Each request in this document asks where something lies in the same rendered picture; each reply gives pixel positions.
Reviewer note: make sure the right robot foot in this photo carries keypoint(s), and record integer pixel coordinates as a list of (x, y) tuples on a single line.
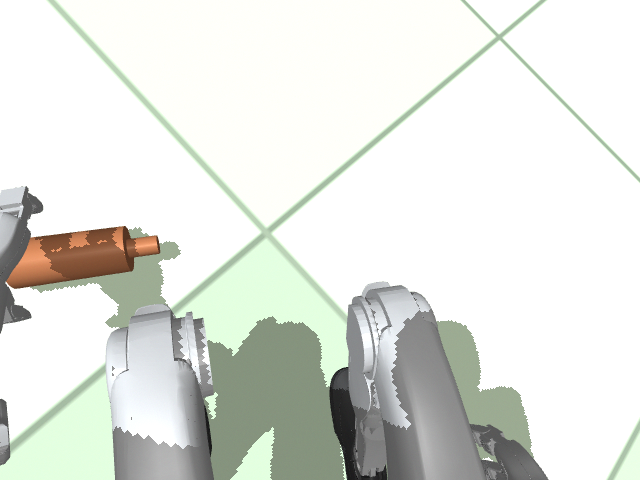
[(343, 417)]

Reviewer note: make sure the left robot hand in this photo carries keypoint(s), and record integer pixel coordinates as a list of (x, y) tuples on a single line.
[(16, 207)]

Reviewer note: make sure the right robot hand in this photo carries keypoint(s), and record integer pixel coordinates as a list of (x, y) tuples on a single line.
[(514, 462)]

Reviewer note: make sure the bottle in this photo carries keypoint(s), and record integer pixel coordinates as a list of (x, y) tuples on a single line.
[(78, 255)]

